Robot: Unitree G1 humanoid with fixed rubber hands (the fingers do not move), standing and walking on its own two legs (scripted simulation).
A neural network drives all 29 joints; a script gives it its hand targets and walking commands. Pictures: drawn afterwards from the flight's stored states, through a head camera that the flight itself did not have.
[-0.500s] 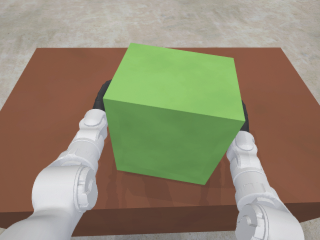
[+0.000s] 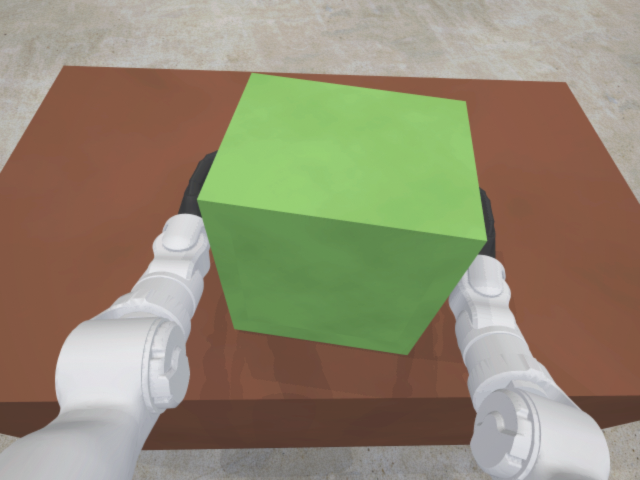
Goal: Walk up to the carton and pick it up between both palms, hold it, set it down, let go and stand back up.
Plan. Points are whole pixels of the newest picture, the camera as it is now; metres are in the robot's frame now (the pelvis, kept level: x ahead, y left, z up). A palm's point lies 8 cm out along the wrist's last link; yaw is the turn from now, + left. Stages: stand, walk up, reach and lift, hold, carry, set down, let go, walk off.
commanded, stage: set down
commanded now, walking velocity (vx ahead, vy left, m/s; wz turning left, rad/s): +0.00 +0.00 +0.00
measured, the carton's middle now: (337, 227) +0.45 -0.05 +0.02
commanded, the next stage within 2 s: none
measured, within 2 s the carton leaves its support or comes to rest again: rests again in 1.12 s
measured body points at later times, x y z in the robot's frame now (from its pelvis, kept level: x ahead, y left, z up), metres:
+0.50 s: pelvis +0.00 +0.00 +0.00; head +0.10 +0.02 +0.44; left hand +0.49 +0.13 +0.05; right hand +0.40 -0.22 +0.04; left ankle -0.05 +0.13 -0.74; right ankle +0.00 -0.17 -0.74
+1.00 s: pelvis -0.01 +0.00 +0.00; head +0.10 +0.01 +0.43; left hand +0.49 +0.13 +0.05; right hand +0.40 -0.22 +0.04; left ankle -0.05 +0.13 -0.74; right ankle +0.00 -0.17 -0.74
